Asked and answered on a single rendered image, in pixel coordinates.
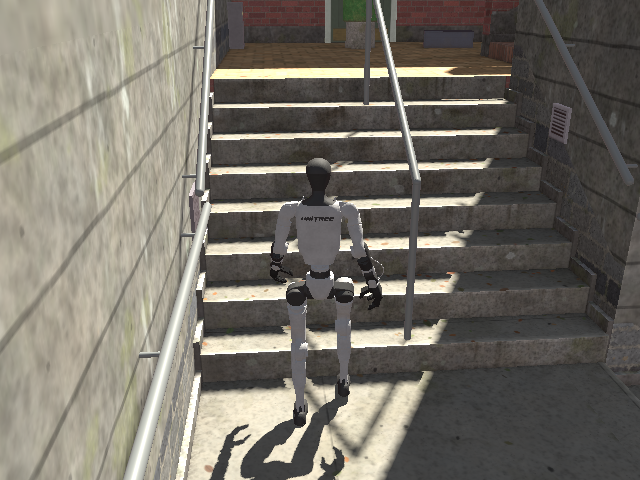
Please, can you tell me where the right robot hand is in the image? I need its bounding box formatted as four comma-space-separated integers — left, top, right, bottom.
359, 283, 383, 310

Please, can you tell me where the left robot hand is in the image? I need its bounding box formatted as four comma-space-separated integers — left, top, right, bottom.
270, 266, 293, 283

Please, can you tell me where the left robot upper arm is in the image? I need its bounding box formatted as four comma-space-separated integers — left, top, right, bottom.
273, 201, 299, 255

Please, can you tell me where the left robot forearm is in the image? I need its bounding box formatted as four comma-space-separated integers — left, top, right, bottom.
270, 240, 284, 271

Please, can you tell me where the left robot foot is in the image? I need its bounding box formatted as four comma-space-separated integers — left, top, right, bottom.
293, 399, 308, 426

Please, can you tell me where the robot left thigh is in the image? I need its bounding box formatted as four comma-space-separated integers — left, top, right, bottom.
286, 281, 308, 361

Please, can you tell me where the right robot forearm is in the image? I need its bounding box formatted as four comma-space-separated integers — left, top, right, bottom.
357, 242, 380, 288

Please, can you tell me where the right robot upper arm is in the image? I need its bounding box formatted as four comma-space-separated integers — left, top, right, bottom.
339, 201, 367, 258

